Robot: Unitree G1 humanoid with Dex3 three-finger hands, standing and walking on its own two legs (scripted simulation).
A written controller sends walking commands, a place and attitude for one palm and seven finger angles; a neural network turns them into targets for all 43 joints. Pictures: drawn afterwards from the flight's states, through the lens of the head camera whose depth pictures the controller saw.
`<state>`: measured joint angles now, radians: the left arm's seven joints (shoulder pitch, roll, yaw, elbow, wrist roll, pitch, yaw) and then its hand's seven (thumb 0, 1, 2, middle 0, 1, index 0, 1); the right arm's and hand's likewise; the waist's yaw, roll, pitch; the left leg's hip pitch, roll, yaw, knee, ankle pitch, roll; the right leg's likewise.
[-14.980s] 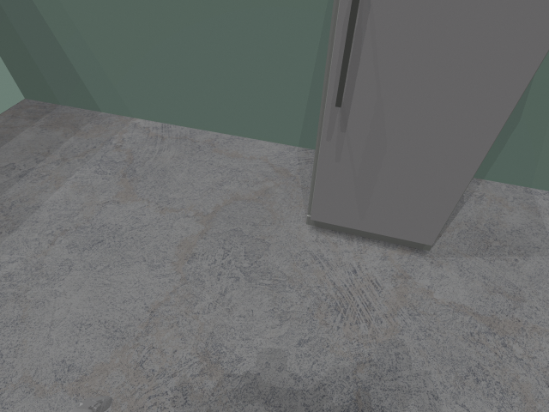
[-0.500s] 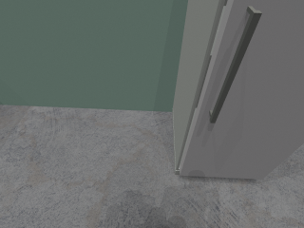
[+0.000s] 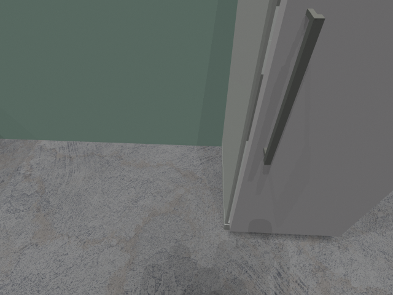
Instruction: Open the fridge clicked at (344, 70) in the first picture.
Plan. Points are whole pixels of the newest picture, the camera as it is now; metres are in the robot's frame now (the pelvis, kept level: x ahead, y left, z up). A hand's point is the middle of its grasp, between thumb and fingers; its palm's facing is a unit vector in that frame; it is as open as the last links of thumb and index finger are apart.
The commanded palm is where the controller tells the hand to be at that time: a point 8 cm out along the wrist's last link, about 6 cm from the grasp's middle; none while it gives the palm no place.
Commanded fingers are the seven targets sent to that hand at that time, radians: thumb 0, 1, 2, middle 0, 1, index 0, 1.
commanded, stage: look again from close up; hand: left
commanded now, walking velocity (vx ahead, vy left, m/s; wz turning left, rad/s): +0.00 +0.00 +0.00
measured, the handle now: (284, 104) +0.51 -0.17 +0.13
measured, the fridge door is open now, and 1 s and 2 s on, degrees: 0 0 0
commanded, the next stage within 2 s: shuffle to correct the standing spot in 0.62 s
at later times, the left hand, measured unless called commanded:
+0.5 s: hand out of the picture -0.03 +0.15 -0.17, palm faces +0.08 -0.98 -0.20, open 7.4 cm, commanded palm none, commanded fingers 0.00 0.90 0.90 -0.20 -0.30 -0.20 -0.30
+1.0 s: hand out of the picture -0.03 +0.15 -0.18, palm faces +0.05 -0.98 -0.17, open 7.4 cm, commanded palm none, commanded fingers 0.00 0.90 0.90 -0.20 -0.30 -0.20 -0.30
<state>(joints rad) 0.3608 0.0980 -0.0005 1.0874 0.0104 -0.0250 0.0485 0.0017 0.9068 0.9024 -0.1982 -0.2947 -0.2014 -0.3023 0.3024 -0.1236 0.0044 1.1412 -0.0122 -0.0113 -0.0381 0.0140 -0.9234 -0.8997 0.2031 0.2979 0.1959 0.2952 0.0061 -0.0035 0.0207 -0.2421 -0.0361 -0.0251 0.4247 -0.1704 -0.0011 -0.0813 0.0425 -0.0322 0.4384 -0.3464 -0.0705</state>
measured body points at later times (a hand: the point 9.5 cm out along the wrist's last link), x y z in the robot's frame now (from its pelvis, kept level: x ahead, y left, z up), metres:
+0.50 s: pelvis +0.01 -0.02 +0.00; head +0.02 -0.02 +0.45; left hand -0.03 +0.20 -0.16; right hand +0.02 -0.24 -0.17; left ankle +0.04 +0.12 -0.74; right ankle -0.07 -0.07 -0.74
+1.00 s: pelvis +0.01 -0.01 +0.00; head +0.03 -0.01 +0.44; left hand -0.03 +0.21 -0.16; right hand +0.00 -0.22 -0.17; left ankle +0.04 +0.12 -0.74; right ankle -0.07 -0.07 -0.74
